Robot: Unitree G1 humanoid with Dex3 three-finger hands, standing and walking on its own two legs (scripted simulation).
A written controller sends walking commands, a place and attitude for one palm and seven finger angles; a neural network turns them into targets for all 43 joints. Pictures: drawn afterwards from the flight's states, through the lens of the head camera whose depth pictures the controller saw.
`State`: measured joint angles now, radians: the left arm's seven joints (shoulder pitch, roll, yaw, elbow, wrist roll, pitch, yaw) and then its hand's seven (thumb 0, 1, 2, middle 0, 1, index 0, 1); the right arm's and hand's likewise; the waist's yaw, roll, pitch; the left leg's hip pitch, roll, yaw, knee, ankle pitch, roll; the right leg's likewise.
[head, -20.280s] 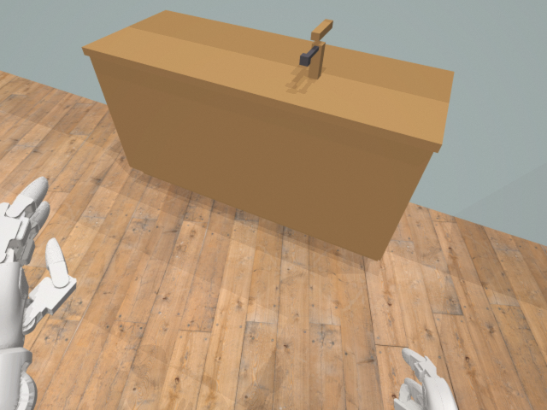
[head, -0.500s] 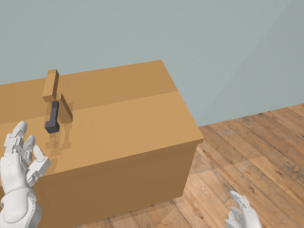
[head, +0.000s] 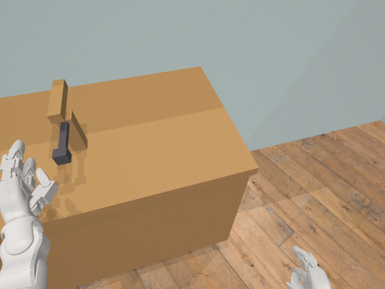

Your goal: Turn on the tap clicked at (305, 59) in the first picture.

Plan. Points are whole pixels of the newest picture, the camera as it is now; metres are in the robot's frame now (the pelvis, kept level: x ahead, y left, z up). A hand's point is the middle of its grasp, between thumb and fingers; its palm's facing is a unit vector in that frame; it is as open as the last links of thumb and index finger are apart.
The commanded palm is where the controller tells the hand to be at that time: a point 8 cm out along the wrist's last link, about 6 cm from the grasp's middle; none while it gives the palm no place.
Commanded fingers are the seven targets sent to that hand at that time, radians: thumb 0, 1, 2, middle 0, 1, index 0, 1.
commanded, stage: reach beside the lever's end, fingers flat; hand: left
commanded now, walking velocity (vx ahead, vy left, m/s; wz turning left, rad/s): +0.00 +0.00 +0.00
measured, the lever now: (62, 156) +0.36 +0.32 +0.06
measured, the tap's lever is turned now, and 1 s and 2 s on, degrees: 0 0 7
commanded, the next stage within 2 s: push the lever round in 0.82 s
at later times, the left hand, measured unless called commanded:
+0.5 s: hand (50, 170) +0.33 +0.34 +0.06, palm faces +0.56 -0.82 -0.11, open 7.8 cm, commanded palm +0.28 +0.37 +0.06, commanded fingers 0.00 0.90 0.90 -0.15 -0.15 -0.15 -0.15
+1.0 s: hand (50, 175) +0.32 +0.33 +0.06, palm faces +0.55 -0.83 -0.09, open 7.8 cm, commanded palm +0.27 +0.36 +0.06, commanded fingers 0.00 0.90 0.90 -0.15 -0.15 -0.15 -0.15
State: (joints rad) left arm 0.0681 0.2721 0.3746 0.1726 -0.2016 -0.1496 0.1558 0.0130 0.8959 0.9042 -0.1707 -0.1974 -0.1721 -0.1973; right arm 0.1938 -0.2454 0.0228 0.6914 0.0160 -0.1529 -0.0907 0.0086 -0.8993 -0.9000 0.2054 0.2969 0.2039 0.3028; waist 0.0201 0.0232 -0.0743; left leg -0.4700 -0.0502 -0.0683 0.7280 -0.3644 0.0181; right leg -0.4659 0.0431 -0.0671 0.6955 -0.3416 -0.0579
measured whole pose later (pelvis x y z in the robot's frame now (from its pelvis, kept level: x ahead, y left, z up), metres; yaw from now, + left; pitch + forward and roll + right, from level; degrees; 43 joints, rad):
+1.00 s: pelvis +0.01 +0.02 -0.01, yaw +0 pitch +10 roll -2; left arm -0.08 0.32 0.44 0.39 -0.19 -0.24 0.10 0.01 0.90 0.90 -0.15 -0.15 -0.15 -0.15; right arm 0.21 -0.24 0.01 0.69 0.01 -0.08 -0.08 0.01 -0.90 -0.90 0.21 0.30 0.20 0.30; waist 0.00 0.02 -0.10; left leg -0.59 -0.05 -0.07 0.83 -0.41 0.04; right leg -0.57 0.04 -0.07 0.76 -0.37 -0.04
